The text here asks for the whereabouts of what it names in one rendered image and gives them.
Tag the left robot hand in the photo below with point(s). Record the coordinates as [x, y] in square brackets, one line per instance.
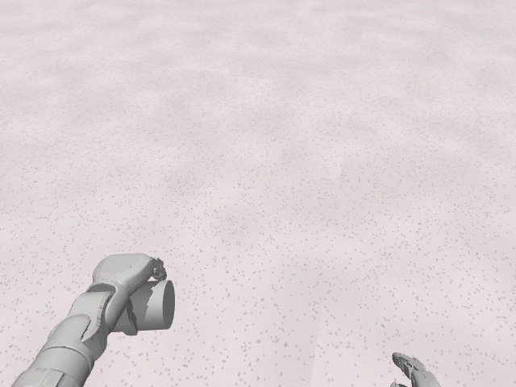
[131, 271]

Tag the right robot hand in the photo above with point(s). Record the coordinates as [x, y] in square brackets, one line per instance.
[415, 371]

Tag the can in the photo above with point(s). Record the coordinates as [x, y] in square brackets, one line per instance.
[153, 306]

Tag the left robot arm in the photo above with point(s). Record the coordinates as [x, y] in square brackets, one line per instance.
[75, 343]

